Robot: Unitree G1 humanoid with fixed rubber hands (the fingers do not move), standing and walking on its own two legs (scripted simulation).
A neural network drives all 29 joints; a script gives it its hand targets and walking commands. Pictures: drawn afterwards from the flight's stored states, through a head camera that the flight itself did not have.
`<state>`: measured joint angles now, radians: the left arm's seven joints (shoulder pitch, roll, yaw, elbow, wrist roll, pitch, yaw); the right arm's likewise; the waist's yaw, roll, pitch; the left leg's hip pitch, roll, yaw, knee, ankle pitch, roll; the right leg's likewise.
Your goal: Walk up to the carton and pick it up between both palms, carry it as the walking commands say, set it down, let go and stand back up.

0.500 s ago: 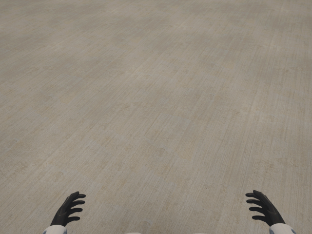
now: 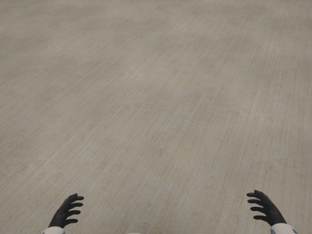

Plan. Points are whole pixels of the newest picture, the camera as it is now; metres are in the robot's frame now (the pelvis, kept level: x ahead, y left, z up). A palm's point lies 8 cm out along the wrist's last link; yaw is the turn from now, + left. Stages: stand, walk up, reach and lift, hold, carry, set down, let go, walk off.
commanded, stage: stand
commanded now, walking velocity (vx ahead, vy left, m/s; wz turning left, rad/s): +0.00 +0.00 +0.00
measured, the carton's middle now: out of the picture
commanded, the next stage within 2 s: walk up in 0.52 s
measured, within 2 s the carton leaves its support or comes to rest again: neither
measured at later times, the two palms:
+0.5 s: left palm (56, 231) +0.14 +0.28 -0.07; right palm (277, 225) +0.15 -0.27 -0.06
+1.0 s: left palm out of the picture +0.13 +0.26 -0.09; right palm out of the picture +0.07 -0.30 -0.08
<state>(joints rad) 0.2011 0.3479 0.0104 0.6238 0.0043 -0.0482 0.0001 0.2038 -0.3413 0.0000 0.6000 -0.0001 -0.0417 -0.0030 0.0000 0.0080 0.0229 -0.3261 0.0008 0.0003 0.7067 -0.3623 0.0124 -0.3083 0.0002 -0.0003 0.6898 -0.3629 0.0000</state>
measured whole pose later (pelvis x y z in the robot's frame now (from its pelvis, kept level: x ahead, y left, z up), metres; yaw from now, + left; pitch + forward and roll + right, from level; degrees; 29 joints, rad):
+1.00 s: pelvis -0.04 -0.01 +0.00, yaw -9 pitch -2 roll +0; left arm 0.20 0.35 0.02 0.66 0.00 0.07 -0.02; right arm 0.19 -0.35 0.00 0.61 0.00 0.05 -0.03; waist 0.01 0.01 0.10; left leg -0.33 0.09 0.13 0.70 -0.33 0.00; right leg -0.43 0.01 0.02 0.86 -0.45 0.00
